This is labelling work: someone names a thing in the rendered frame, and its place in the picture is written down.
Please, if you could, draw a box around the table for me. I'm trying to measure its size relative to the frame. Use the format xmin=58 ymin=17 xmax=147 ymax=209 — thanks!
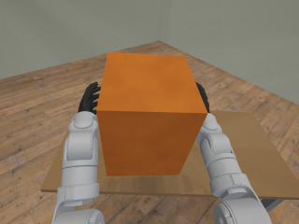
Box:
xmin=40 ymin=102 xmax=299 ymax=213

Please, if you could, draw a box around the carton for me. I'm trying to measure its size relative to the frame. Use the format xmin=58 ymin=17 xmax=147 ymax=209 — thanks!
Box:
xmin=96 ymin=51 xmax=208 ymax=176

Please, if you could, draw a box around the right robot upper arm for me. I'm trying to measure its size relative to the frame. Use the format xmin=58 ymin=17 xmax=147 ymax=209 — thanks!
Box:
xmin=214 ymin=197 xmax=271 ymax=224

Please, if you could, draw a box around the left robot upper arm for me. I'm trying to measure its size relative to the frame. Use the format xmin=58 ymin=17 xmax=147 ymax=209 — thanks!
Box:
xmin=53 ymin=208 xmax=105 ymax=224

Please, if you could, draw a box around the right robot forearm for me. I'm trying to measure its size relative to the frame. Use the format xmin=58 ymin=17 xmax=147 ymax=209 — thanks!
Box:
xmin=195 ymin=113 xmax=272 ymax=224

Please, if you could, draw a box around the right robot hand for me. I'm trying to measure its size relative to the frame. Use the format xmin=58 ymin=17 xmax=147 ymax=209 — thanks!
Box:
xmin=195 ymin=82 xmax=210 ymax=114

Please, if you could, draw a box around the left robot hand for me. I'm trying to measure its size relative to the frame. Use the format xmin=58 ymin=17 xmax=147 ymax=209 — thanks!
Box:
xmin=78 ymin=81 xmax=101 ymax=115

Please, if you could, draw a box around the left robot forearm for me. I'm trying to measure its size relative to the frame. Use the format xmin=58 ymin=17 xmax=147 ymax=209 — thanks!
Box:
xmin=51 ymin=111 xmax=100 ymax=224

